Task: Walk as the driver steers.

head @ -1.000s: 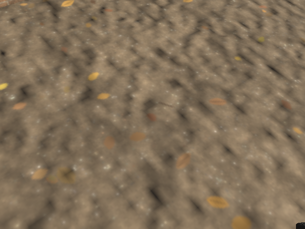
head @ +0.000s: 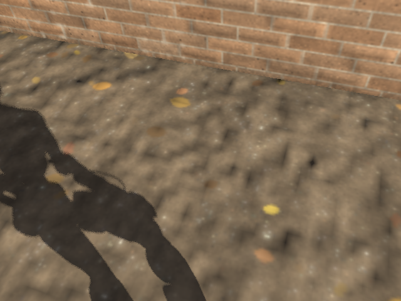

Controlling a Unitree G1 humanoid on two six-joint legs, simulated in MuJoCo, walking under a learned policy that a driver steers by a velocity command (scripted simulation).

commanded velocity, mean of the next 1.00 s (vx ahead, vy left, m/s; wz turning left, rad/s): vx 0.52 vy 0.00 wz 0.53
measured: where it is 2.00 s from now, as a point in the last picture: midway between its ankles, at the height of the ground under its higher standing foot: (90, 172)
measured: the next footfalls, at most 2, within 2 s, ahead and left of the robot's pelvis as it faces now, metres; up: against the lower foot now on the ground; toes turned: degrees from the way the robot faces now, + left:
right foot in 0.24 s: +0.46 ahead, -0.16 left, +0.00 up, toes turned +5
left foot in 0.64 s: +0.77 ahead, +0.09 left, +0.00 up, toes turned +9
